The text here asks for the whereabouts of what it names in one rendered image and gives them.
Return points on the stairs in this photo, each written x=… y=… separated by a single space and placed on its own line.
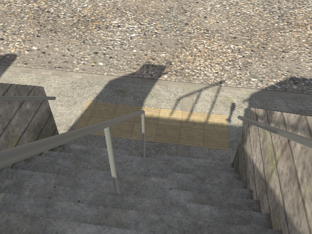
x=69 y=190

